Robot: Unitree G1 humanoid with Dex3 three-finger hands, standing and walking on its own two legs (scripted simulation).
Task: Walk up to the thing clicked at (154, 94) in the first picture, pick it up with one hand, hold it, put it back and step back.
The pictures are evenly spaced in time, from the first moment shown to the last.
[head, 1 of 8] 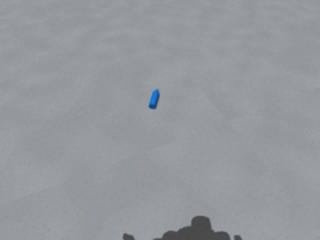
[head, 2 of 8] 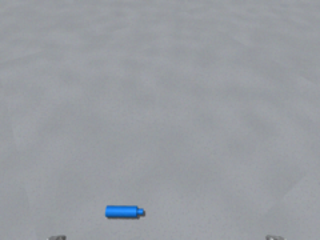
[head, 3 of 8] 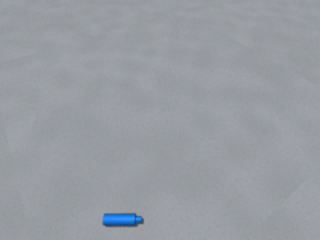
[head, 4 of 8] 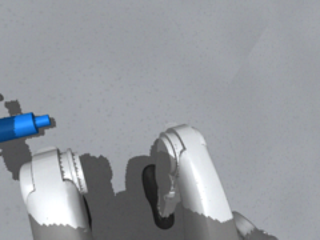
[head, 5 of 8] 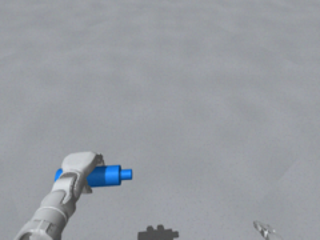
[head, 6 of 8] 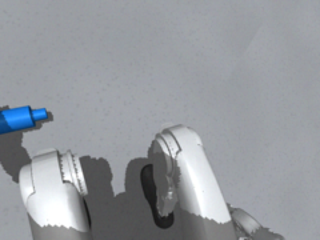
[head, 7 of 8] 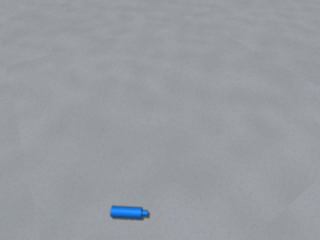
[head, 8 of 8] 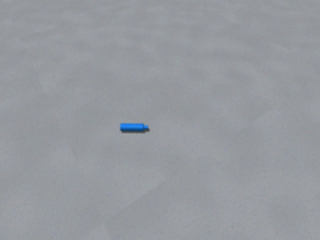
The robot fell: no
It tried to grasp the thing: yes
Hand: left
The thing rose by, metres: 0.67
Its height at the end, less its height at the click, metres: +0.00
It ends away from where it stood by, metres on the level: 0.02
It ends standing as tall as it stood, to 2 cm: yes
